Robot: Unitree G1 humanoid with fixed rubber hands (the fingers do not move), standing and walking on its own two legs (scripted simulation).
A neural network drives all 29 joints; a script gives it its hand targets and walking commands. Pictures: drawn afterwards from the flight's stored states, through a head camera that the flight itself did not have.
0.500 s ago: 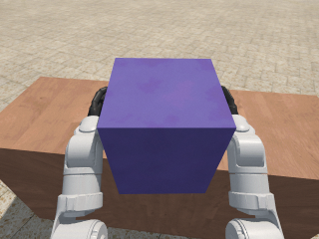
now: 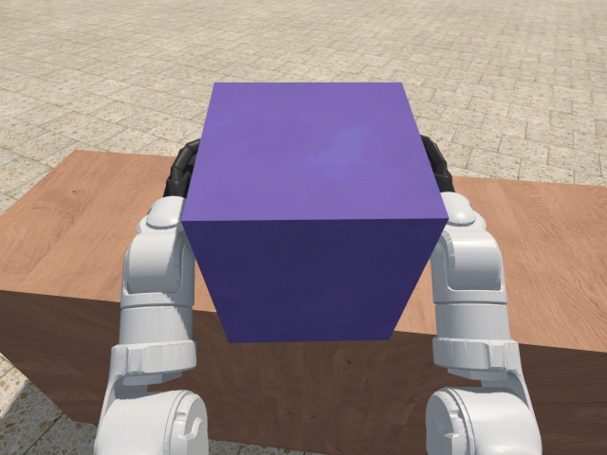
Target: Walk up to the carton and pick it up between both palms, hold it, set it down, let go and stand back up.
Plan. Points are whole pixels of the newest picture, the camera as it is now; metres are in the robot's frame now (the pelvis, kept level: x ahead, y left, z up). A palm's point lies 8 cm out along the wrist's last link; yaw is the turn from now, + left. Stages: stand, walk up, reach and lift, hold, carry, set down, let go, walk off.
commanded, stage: hold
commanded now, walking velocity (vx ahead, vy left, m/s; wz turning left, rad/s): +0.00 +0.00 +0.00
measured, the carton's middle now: (309, 222) +0.34 +0.01 +0.18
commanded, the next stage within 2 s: none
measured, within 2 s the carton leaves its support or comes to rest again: neither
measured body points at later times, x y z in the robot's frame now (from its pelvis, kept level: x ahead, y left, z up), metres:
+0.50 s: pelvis +0.02 +0.00 +0.00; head -0.03 -0.01 +0.45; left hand +0.34 +0.16 +0.19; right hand +0.35 -0.14 +0.20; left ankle +0.04 +0.12 -0.75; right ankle +0.06 -0.12 -0.75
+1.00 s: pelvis +0.00 +0.00 +0.00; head -0.06 -0.01 +0.45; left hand +0.34 +0.16 +0.22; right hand +0.34 -0.15 +0.22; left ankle +0.04 +0.12 -0.75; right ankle +0.06 -0.12 -0.75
